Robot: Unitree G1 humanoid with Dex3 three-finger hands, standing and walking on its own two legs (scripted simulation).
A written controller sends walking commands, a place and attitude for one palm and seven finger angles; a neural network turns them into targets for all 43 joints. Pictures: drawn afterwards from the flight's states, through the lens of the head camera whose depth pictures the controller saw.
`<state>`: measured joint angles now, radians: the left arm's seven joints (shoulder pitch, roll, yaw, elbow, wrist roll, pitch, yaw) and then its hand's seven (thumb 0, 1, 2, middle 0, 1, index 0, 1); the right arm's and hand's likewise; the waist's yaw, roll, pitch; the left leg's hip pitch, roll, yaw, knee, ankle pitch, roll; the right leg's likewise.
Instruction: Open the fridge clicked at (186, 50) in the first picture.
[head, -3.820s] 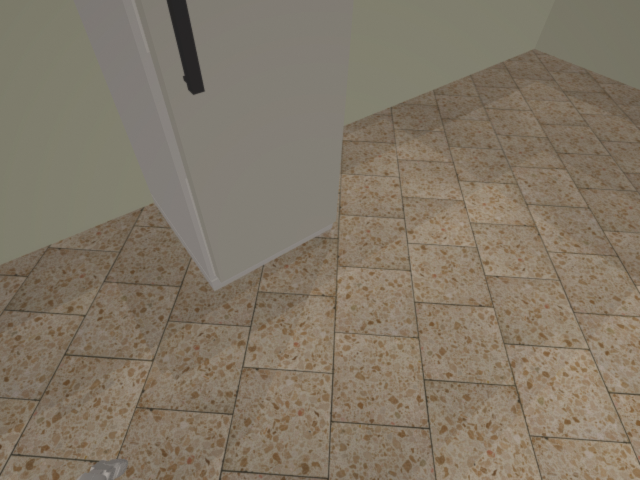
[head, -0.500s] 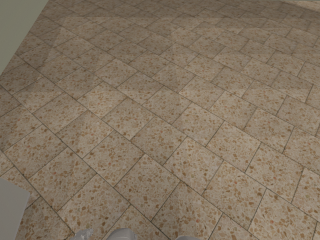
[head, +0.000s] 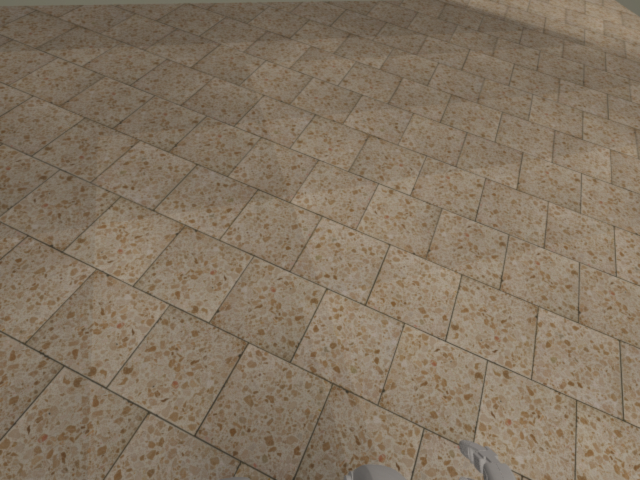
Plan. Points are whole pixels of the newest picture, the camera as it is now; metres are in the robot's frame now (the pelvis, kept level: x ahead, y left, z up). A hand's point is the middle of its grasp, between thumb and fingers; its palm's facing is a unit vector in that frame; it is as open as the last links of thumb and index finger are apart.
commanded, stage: walk to a spot facing it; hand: left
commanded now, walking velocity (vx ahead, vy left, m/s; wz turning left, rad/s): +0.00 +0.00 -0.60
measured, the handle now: out of the picture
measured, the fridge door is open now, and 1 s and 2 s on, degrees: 0 0 0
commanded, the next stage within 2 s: turn to face it in 1.72 s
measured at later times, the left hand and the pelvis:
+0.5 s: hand (250, 422) +0.20 +0.11 -0.14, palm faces -0.28 -0.91 -0.30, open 7.4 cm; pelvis +0.01 -0.05 +0.00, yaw -18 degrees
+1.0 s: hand (218, 439) +0.18 +0.15 -0.18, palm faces -0.47 -0.86 -0.20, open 7.4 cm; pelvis +0.03 +0.00 +0.00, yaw -35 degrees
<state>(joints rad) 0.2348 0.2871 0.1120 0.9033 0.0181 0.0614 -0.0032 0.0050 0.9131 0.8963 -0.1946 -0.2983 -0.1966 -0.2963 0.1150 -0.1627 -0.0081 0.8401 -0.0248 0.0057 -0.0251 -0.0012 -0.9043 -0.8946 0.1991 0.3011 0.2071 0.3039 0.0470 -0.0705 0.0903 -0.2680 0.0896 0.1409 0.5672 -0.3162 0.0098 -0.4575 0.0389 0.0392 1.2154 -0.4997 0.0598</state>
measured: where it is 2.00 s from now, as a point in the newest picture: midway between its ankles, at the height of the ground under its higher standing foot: outside the picture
